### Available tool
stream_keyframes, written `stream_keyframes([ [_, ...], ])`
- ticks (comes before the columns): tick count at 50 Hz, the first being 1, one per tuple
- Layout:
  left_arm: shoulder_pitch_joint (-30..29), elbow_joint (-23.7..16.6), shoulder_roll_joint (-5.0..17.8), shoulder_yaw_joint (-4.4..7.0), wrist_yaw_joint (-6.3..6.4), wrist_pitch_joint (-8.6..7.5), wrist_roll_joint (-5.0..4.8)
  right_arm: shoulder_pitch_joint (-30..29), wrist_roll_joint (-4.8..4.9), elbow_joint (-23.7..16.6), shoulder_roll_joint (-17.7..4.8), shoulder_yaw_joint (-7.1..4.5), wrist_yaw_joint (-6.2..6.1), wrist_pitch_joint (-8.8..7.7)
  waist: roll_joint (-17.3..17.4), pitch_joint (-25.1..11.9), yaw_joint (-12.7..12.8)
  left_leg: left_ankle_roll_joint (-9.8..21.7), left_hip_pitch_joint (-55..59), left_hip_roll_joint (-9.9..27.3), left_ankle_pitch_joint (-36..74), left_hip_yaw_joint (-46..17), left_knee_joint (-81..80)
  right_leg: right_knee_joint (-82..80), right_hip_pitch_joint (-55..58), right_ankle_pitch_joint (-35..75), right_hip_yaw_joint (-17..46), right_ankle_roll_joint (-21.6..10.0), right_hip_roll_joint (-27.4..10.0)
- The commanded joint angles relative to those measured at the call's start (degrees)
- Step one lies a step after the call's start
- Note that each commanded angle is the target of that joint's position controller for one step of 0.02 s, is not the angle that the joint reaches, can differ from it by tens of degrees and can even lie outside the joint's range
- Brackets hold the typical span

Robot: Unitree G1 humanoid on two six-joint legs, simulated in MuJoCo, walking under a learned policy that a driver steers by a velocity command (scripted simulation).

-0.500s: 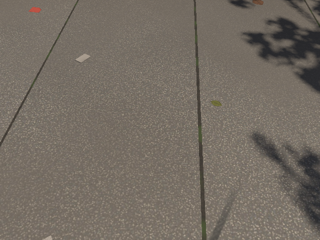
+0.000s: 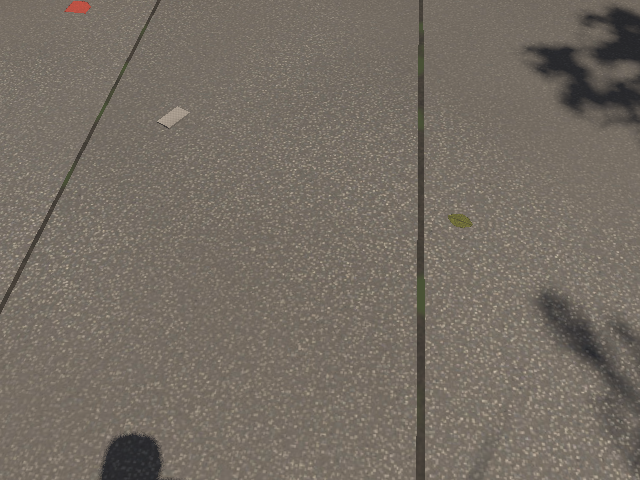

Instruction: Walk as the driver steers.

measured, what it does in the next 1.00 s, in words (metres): steps on the spot: left foot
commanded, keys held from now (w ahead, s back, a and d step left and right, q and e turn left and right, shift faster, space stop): no key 1.00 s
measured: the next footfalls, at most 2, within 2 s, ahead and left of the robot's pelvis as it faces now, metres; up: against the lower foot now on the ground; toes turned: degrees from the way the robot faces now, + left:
left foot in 0.18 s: +0.15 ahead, +0.14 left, +0.00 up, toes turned +0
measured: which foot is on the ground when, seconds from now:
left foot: up 0.00-0.16, down 0.18-1.00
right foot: down 0.00-1.00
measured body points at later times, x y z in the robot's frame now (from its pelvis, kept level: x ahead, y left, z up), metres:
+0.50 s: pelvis +0.08 +0.02 -0.01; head +0.10 +0.03 +0.44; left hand +0.12 +0.28 -0.16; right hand +0.16 -0.23 -0.15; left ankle +0.11 +0.14 -0.74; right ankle +0.04 -0.08 -0.74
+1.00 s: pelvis +0.08 +0.02 +0.00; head +0.09 +0.02 +0.44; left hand +0.08 +0.26 -0.16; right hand +0.14 -0.23 -0.16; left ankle +0.11 +0.14 -0.74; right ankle +0.04 -0.08 -0.74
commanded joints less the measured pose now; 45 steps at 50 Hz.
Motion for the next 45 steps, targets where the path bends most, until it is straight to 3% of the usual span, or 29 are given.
stream_keyframes([
  [1,-4.6,-2.5,6.6,0.56,1.32,-0.61,0.55,6.8,-0.64,-0.6,-0.4,-0.17,-0.47,1.25,-6.2,-6.0,-4.3,-0.8,8.3,2.1,4.8,-1.9,-13.1,-6.2,-2.1,36.1,6.6,-10.0,-14.1],
  [4,-2.5,-1.5,9.0,1.06,2.09,0.61,-0.14,2.1,-0.56,-1.4,-2.1,-0.16,-0.12,2.47,-6.6,-7.8,-2.6,-1.8,13.1,0.7,10.5,-0.5,-22.0,-6.5,-1.8,27.1,7.0,-9.5,-14.1],
  [6,-2.2,-0.9,8.4,0.85,2.14,1.32,-0.73,0.7,-0.58,-1.4,-3.0,-0.37,0.03,3.29,-5.9,-6.3,-2.7,-1.3,16.0,0.2,12.6,-0.3,-27.0,-6.5,-3.1,15.0,8.2,-8.7,-13.9],
  [8,-1.2,-0.3,6.4,0.23,2.03,1.75,-1.59,0.0,-1.51,-1.0,-3.8,-0.61,0.03,3.55,-4.3,-4.0,-3.3,0.4,20.4,-0.2,16.8,-0.1,-35.5,-4.6,-5.0,1.4,8.6,-5.4,-11.3],
  [9,1.4,0.4,5.0,-0.26,1.92,1.76,-1.18,-0.4,-1.96,-1.4,-5.5,-0.86,-0.17,3.54,-1.8,-3.1,-2.6,1.4,22.8,2.5,23.9,-3.0,-38.8,-2.9,-5.9,-4.6,8.1,-2.6,-9.1],
  [10,5.3,1.0,4.7,-0.16,1.81,1.63,-0.26,-1.3,-1.56,-1.8,-8.7,-1.27,-0.43,3.52,3.1,-3.2,0.9,3.0,24.9,5.6,31.8,-5.7,-37.7,-0.2,-7.7,-10.2,5.7,-0.3,-5.0],
  [11,9.4,1.6,3.2,-0.31,2.25,2.19,-0.37,-3.1,-0.89,-0.8,-8.3,-1.23,-0.24,3.51,8.7,-4.2,3.7,5.4,21.0,5.4,23.2,-6.0,-37.9,-1.4,-4.3,-11.2,3.2,0.9,-2.9],
  [12,6.5,1.5,4.5,-0.23,2.71,2.86,-0.22,-4.6,-0.45,-0.9,-5.1,-0.87,0.27,3.38,6.3,-2.4,1.8,4.4,17.0,2.9,16.8,-5.0,-38.9,-1.0,-1.1,-9.6,2.5,1.9,-2.8],
  [13,4.9,1.3,5.7,0.04,3.01,3.39,-0.52,-4.9,-0.77,-0.7,-3.7,-0.49,0.47,3.14,3.8,-1.9,1.0,3.3,16.8,1.7,17.3,-3.9,-39.0,-0.4,-1.3,-8.4,2.6,1.9,-2.9],
  [14,4.7,1.4,5.4,0.0,3.28,3.76,-0.73,-5.0,-1.09,-0.3,-4.1,-0.52,0.62,2.83,2.9,-2.4,0.8,2.6,17.8,1.0,20.5,-3.3,-38.3,0.1,-0.9,-6.8,2.7,1.8,-3.3],
  [16,5.3,1.7,5.4,-0.04,3.35,4.06,-0.62,-4.2,-0.76,0.7,-4.4,-0.66,0.61,2.27,2.3,-4.1,0.7,2.8,20.0,0.7,25.3,-2.9,-37.0,0.6,0.2,-2.9,3.0,1.9,-3.8],
  [21,4.9,2.2,5.3,0.04,3.25,4.1,-1.04,-4.1,-0.49,2.2,-4.4,-0.64,0.49,2.38,-0.4,-5.8,0.1,3.6,21.6,0.2,31.2,-2.4,-35.4,2.2,2.6,4.0,3.0,2.3,-4.5],
  [30,6.1,3.7,4.9,0.0,3.54,4.75,-1.02,-4.9,-0.49,3.9,-4.0,-0.52,0.42,3.39,-1.9,-3.9,0.0,3.5,20.9,-0.8,28.1,-1.5,-35.8,2.2,3.0,3.5,3.0,2.7,-4.9],
  [45,8.5,5.1,3.6,-0.26,3.83,4.23,-0.83,-4.8,-0.62,5.9,-3.3,-0.14,0.05,4.35,-1.7,-0.7,-0.5,2.5,20.1,-1.6,19.8,-1.0,-37.9,-0.2,0.4,-3.8,3.4,2.7,-5.1],
])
